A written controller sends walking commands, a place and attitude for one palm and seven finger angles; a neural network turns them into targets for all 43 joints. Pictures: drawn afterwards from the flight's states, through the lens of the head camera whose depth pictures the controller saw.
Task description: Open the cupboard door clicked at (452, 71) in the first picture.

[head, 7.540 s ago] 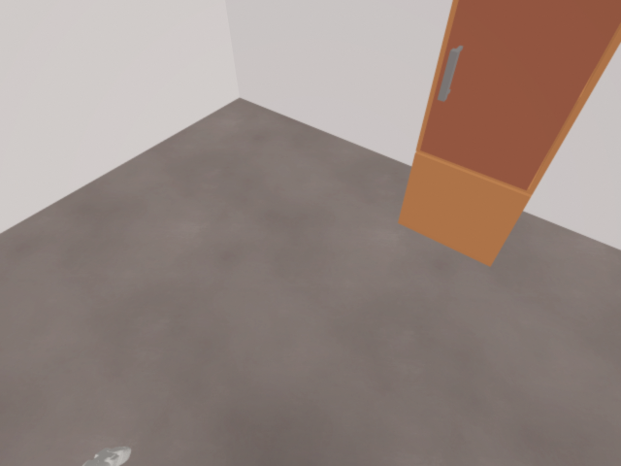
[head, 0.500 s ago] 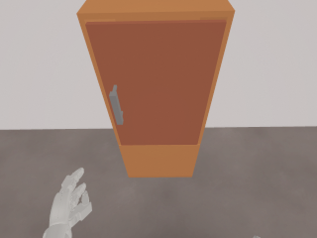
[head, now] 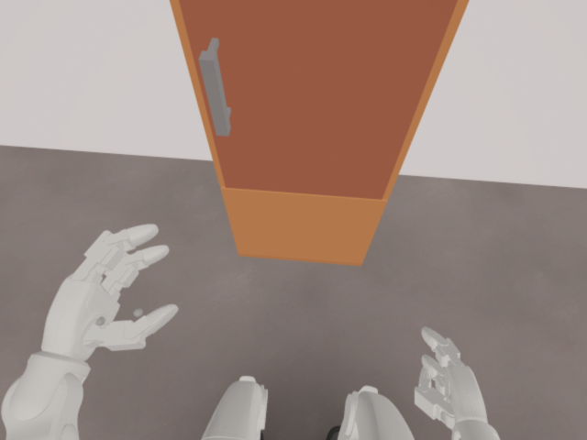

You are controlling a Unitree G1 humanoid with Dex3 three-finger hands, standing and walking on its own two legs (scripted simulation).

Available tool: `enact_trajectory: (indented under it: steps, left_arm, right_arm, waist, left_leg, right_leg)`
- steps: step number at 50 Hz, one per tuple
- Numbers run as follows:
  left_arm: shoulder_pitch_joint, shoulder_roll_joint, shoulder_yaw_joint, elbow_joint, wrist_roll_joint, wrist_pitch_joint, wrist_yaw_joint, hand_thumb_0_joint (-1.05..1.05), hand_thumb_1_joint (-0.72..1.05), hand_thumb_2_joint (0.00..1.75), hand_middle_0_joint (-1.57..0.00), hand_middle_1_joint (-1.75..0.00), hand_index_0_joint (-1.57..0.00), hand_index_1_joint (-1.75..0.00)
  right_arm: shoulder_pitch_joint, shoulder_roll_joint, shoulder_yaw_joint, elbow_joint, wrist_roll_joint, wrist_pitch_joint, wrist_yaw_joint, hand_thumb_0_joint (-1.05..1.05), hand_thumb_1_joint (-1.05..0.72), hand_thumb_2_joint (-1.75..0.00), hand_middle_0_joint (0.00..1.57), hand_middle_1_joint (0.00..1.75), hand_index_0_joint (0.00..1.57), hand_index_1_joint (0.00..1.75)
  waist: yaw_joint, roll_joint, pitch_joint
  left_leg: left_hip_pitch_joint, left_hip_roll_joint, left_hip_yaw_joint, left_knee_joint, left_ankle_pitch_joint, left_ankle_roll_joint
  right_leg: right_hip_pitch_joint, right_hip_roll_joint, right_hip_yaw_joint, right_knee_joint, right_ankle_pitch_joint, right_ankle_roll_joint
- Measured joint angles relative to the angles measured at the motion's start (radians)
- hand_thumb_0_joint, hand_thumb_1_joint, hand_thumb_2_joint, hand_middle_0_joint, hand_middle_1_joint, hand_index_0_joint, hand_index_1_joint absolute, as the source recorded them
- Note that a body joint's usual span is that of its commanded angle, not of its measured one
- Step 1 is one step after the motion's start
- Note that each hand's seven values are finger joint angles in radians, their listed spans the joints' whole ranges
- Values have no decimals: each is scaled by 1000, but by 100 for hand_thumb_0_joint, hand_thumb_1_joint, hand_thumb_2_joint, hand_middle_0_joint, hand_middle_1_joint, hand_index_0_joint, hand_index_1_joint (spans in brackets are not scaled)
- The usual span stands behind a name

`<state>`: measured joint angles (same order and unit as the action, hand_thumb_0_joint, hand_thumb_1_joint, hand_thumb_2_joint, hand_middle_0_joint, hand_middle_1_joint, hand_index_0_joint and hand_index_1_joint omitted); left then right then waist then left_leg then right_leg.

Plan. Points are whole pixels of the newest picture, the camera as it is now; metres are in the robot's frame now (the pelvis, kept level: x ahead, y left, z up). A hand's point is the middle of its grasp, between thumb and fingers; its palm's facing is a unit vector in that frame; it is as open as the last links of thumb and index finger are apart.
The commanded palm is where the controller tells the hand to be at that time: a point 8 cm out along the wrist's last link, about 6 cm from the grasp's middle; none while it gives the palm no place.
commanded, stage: raise the hand with hooked fingers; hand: left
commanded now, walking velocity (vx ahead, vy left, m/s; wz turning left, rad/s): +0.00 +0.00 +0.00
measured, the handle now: (219, 89) +0.62 +0.19 +0.07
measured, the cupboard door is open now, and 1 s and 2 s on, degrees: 0 0 0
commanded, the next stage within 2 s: move the hooked fingers beside the handle in 1.40 s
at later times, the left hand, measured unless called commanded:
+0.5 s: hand (87, 284) +0.27 +0.27 +0.07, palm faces +0.00 -1.00 -0.05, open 13.2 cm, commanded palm +0.25 +0.33 +0.08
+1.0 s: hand (63, 236) +0.32 +0.32 +0.09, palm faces +0.01 -1.00 -0.04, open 14.0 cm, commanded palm +0.29 +0.36 +0.09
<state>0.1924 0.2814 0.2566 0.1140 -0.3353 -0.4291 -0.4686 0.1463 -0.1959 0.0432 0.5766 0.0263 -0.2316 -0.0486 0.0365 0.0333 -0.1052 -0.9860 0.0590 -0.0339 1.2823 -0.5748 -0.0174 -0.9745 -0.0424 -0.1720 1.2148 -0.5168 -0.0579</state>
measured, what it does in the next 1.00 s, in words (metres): stands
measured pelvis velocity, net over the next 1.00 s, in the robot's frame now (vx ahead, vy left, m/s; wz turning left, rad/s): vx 0.02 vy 0.04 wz -0.02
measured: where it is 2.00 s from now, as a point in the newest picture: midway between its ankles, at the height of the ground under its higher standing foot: outside the picture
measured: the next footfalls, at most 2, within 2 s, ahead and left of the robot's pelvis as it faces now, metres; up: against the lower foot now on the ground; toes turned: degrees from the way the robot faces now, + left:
none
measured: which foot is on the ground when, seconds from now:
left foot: down 0.00-1.00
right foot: down 0.00-1.00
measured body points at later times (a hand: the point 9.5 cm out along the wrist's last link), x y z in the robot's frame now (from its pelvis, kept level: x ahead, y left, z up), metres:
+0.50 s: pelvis +0.01 +0.04 +0.03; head +0.08 +0.06 +0.47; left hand +0.26 +0.33 +0.08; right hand +0.18 -0.22 -0.04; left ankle +0.03 +0.13 -0.63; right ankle +0.05 -0.09 -0.63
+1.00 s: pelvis +0.02 +0.04 +0.04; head +0.11 +0.06 +0.48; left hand +0.31 +0.37 +0.09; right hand +0.17 -0.21 -0.05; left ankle +0.03 +0.13 -0.63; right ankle +0.05 -0.09 -0.63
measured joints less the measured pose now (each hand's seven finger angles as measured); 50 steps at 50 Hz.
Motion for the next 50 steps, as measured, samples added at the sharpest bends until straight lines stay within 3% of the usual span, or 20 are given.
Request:
enact_trajectory:
  steps: [3, 5, 7, 11, 13, 16, 20, 29, 35, 39, 44, 50]
  left_arm:
    - [-16, 14, 18, 34, -9, 133, 7, 1, 21, 61, -25, -74, -25, -74]
    - [10, 8, 38, 31, -17, 167, 45, 1, 16, 59, -25, -77, -25, -77]
    - [48, -4, 61, 16, -20, 149, 95, 1, 12, 57, -26, -80, -26, -80]
    - [76, -15, 94, 23, -7, 36, 153, 1, 3, 53, -26, -86, -26, -86]
    - [62, -6, 97, 55, 1, -9, 144, 1, -2, 51, -26, -89, -26, -89]
    - [29, 11, 83, 99, 2, -23, 93, 1, -9, 48, -27, -93, -27, -93]
    - [-6, 30, 62, 119, 0, 11, 34, 0, -19, 44, -27, -99, -27, -99]
    - [-53, 57, 103, 102, -11, 45, 81, 0, -39, 35, -29, -112, -29, -112]
    - [-110, 81, 111, 186, 8, 104, 34, 0, -46, 32, -29, -117, -30, -117]
    - [-137, 88, 130, 194, 1, 93, 8, -1, -49, 31, -30, -119, -30, -119]
    - [-188, 113, 171, 220, -18, 69, -14, -1, -50, 31, -30, -119, -30, -119]
    - [-226, 148, 195, 300, -33, 119, -54, -1, -50, 31, -30, -120, -30, -119]
  right_arm:
    - [51, 13, 1, -2, 9, 26, 0, 2, -90, -89, 20, 30, 20, 30]
    - [90, 11, -11, -6, 8, 32, 0, 2, -90, -89, 20, 30, 20, 30]
    - [127, 2, -29, -3, 6, 29, 1, 2, -90, -89, 20, 30, 20, 30]
    - [169, -37, -56, 11, 0, 18, 1, 2, -90, -89, 20, 30, 20, 30]
    - [171, -62, -61, 17, 1, 10, -2, 2, -90, -89, 20, 30, 20, 30]
    - [156, -93, -63, 15, 7, 1, -11, 2, -90, -89, 20, 30, 20, 30]
    - [121, -102, -58, -2, 11, -11, -25, 2, -90, -89, 20, 30, 20, 30]
    - [90, -63, -21, -60, 0, -8, -4, 1, -90, -89, 20, 30, 20, 30]
    - [85, -60, 4, -68, 0, 9, -3, 1, -90, -89, 20, 30, 20, 30]
    - [90, -58, 6, -49, -6, 9, -8, 1, -90, -89, 20, 30, 20, 30]
    - [105, -63, 0, -23, -7, 17, -6, 1, -90, -89, 20, 30, 20, 30]
    - [123, -81, -11, -22, 2, 36, -5, 1, -90, -89, 20, 30, 20, 30]
  waist:
    - [-35, 10, 4]
    - [-49, 9, 0]
    - [-55, 3, -10]
    - [-52, -10, -24]
    - [-51, -14, -27]
    - [-50, -19, -17]
    - [-51, -27, -3]
    - [-41, -27, -15]
    - [-25, -14, -8]
    - [-22, -17, 1]
    - [-28, -17, 1]
    - [-47, -11, -1]
  left_leg:
    - [29, -1, 26, -48, 22, 10]
    - [56, -2, 46, -86, 36, 18]
    - [77, -4, 62, -118, 47, 24]
    - [85, -13, 67, -136, 55, 33]
    - [71, -20, 61, -125, 53, 37]
    - [57, -27, 56, -105, 47, 45]
    - [67, -27, 57, -105, 44, 53]
    - [125, -35, 57, -160, 53, 62]
    - [125, -40, 54, -169, 52, 68]
    - [127, -37, 55, -172, 48, 67]
    - [130, -34, 53, -177, 45, 64]
    - [134, -31, 58, -195, 53, 63]
  right_leg:
    - [16, 1, 24, -40, 26, 11]
    - [33, 3, 42, -72, 43, 18]
    - [47, 3, 56, -99, 57, 24]
    - [55, -4, 62, -115, 63, 33]
    - [47, -8, 60, -107, 57, 37]
    - [39, -13, 58, -94, 56, 41]
    - [54, -12, 60, -104, 60, 50]
    - [120, -15, 59, -171, 75, 64]
    - [125, -18, 56, -186, 76, 70]
    - [127, -14, 57, -193, 75, 71]
    - [131, -10, 55, -200, 74, 70]
    - [130, -6, 61, -214, 81, 68]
